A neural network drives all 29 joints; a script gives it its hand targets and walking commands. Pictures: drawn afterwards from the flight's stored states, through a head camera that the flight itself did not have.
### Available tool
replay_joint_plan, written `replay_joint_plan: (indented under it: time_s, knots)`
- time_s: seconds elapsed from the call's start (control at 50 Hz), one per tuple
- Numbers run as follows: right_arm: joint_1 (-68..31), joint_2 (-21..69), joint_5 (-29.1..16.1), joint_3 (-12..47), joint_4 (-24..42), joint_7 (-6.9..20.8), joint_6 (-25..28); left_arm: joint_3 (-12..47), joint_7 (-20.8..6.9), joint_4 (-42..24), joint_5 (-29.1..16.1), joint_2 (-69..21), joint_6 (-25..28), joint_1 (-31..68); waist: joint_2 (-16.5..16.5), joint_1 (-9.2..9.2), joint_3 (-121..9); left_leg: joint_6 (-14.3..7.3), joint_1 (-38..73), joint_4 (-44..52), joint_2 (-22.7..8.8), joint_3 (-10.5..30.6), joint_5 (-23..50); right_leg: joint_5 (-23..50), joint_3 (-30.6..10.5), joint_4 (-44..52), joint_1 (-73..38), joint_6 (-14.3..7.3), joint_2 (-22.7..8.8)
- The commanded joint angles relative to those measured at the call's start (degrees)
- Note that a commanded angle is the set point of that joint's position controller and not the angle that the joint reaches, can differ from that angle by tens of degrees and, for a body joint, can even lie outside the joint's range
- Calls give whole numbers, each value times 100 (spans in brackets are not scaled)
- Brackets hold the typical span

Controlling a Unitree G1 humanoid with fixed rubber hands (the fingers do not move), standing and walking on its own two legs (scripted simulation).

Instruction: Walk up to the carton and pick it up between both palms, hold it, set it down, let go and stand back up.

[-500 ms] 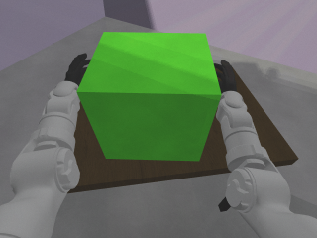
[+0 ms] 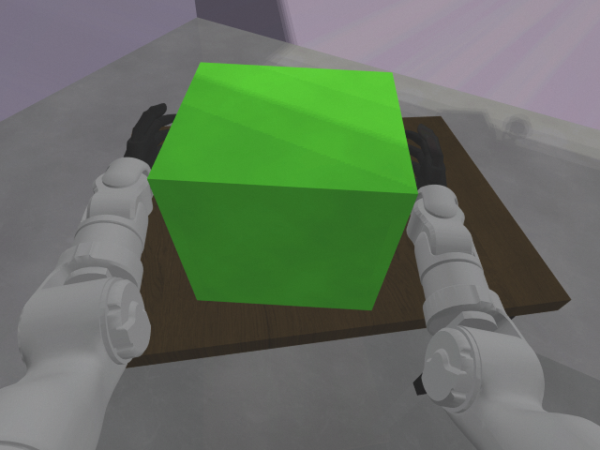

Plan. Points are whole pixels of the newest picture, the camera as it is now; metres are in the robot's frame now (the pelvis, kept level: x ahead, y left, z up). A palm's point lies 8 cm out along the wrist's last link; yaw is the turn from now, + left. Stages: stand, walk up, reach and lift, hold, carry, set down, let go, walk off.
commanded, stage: set down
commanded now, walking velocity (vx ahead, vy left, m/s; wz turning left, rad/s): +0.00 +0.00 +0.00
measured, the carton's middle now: (289, 191) +0.48 -0.04 +0.07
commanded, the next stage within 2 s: none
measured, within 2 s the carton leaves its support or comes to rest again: rests again in 0.54 s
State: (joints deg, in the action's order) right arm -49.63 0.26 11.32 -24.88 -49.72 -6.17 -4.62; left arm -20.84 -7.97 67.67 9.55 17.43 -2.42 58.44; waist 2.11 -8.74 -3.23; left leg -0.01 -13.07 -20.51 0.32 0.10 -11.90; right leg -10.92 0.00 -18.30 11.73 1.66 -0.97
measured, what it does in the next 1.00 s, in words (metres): stands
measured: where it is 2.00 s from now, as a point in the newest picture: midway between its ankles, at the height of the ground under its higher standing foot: outside the picture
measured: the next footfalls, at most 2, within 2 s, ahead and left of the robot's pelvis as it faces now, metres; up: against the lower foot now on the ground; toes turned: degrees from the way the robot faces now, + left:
none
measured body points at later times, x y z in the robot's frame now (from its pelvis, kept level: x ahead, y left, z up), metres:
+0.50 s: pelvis +0.00 +0.00 +0.00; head +0.03 +0.02 +0.45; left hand +0.48 +0.16 +0.13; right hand +0.40 -0.22 +0.12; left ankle -0.02 +0.11 -0.75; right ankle -0.02 -0.13 -0.75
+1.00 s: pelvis +0.00 +0.00 +0.00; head +0.03 +0.02 +0.45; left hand +0.48 +0.15 +0.12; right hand +0.40 -0.22 +0.11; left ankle -0.02 +0.11 -0.75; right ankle -0.02 -0.13 -0.75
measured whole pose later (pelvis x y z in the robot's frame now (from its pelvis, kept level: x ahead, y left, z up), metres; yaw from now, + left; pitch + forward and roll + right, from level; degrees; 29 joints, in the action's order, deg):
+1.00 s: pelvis +0.00 +0.00 +0.00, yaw +0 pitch +5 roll +0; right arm -45.9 2.9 16.6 -29.6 -49.6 -5.0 1.0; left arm -20.8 -8.1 73.1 9.5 17.4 4.7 58.4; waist 2.1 -8.7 -1.3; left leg 0.0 -13.1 -20.5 0.3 0.1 -12.0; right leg -11.0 0.0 -18.3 11.7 1.7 -1.0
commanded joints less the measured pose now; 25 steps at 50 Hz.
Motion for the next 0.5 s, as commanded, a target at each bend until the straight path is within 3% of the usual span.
replay_joint_plan:
  time_s: [0.0, 0.48]
  knots:
    - [-3316, 2959, 203, 888, 1007, 791, 477, 676, -1026, -274, -334, -2637, 595, 3942, -589, -50, -2902, 362, 755, 91, 115, -406, 2060, 3087, 360, -246, -1602, 256, 100]
    - [-3036, 2993, 593, 622, 929, 921, 783, 541, -978, 86, -178, -2690, 952, 3746, -626, 3, -2850, 358, 704, 101, 93, -408, 1932, 2775, 438, -235, -1289, 220, 89]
